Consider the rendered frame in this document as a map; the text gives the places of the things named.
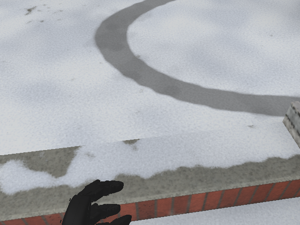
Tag robot left hand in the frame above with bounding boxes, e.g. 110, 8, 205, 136
60, 179, 132, 225

